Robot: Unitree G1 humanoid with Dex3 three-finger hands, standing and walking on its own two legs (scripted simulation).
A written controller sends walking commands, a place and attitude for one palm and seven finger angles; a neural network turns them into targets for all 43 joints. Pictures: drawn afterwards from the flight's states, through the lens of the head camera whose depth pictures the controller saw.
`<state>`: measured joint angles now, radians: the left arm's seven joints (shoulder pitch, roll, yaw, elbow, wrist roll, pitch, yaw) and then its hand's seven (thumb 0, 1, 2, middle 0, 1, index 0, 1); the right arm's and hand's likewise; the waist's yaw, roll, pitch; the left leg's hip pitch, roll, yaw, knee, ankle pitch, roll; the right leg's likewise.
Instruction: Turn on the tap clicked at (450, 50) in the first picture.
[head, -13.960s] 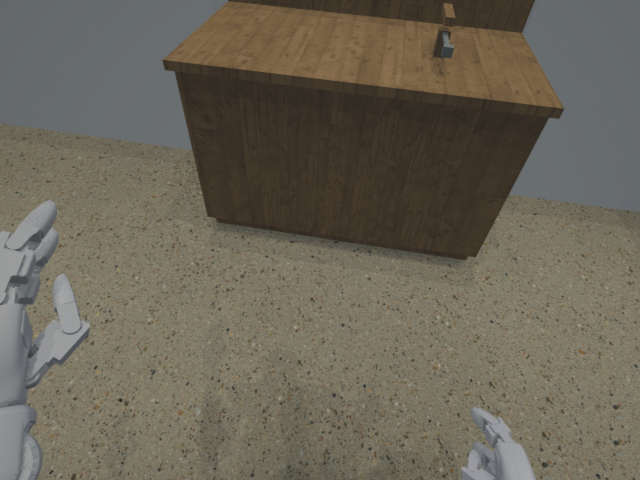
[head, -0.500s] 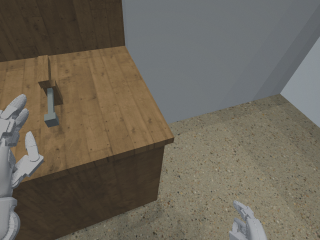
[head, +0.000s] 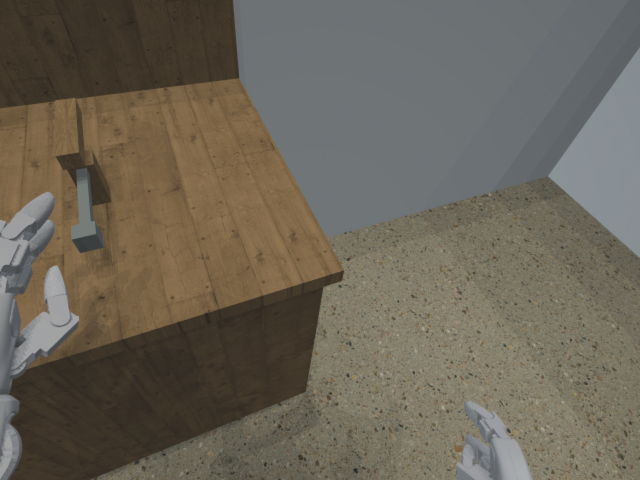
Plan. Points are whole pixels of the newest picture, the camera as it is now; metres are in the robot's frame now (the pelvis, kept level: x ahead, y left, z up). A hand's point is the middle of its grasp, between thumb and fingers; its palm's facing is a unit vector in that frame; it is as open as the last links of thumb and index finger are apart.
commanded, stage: come to a stop and stand still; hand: left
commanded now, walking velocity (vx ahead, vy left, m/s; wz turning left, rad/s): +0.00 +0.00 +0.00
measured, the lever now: (87, 236) +0.37 +0.35 +0.06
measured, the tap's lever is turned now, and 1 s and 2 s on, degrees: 0 0 0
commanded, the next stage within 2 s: look again from close up in 0.44 s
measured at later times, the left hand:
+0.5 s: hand (58, 303) +0.22 +0.27 +0.16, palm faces +0.40 -0.85 -0.33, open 7.4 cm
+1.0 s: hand (41, 285) +0.23 +0.28 +0.17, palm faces +0.43 -0.78 -0.44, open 7.4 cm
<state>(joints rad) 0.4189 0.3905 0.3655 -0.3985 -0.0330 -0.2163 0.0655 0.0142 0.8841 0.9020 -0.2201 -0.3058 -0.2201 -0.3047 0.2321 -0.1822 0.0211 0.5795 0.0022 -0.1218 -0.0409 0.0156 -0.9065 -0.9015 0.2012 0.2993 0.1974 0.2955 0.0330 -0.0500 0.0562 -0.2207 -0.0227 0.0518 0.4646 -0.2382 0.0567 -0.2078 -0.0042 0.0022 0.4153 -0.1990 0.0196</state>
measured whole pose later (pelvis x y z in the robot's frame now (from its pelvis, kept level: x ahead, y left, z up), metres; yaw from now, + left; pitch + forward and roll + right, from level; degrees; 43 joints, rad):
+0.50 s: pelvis +0.01 +0.01 +0.00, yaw +1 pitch -1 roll -2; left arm 0.40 0.35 0.35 -0.48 -0.04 -0.20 0.09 0.02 0.89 0.90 -0.21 -0.30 -0.21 -0.30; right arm 0.19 -0.18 0.03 0.56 0.00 -0.10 -0.03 0.01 -0.91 -0.90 0.20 0.30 0.20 0.30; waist 0.05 -0.04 0.06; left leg -0.20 -0.03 0.05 0.45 -0.24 0.07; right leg -0.17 -0.02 0.00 0.38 -0.19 0.03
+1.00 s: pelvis +0.00 +0.00 +0.00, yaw +3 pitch -2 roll -1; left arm 0.21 0.46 0.36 -0.35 0.01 -0.20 0.06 0.01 0.89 0.90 -0.22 -0.31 -0.22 -0.30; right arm 0.24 -0.20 0.03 0.56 -0.02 -0.12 -0.06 0.01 -0.91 -0.90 0.20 0.30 0.20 0.30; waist 0.06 -0.03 0.07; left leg -0.22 -0.05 0.01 0.48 -0.23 0.05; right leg -0.20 -0.01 -0.01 0.47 -0.23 0.00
